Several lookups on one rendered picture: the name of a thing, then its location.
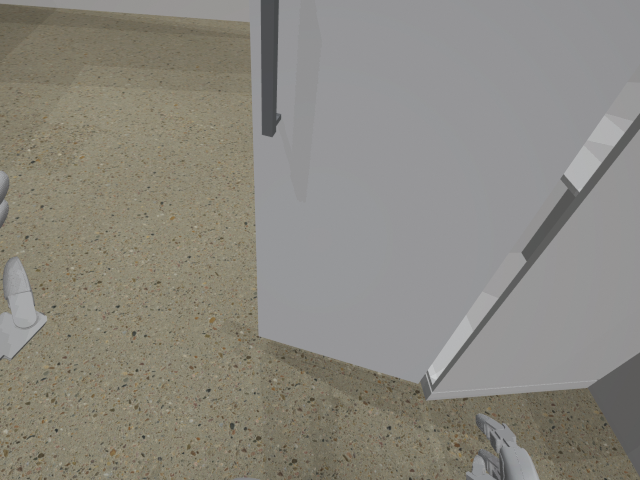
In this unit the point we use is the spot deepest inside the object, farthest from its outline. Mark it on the robot left hand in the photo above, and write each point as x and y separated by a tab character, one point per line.
18	328

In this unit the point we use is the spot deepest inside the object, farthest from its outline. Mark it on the handle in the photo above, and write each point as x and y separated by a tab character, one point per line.
269	61

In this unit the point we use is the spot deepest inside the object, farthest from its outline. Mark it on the robot right hand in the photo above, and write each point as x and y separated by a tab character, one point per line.
514	463

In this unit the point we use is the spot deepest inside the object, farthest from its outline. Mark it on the fridge door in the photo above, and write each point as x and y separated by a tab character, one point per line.
417	141

